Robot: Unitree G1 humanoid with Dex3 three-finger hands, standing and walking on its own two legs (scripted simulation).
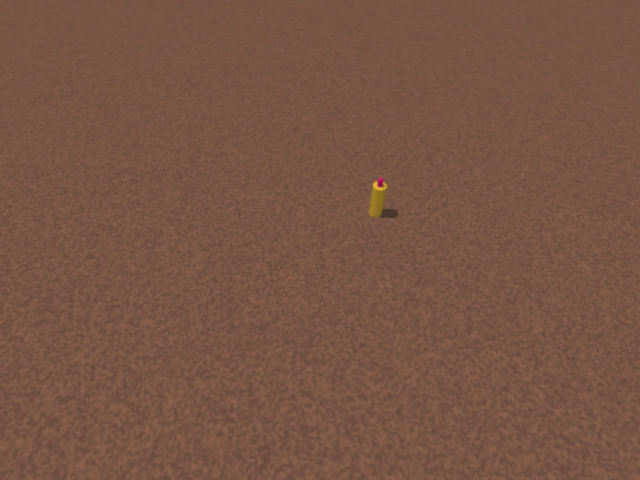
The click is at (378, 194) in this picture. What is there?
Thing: necked bottle
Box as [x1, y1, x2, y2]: [369, 178, 386, 216]
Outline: 381,178 374,182 372,187 369,206 369,213 372,216 378,216 381,213 386,185
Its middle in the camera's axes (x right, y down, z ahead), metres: +0.26 -0.20 +1.73
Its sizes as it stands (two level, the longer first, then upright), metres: 0.060 0.060 0.200
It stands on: the floor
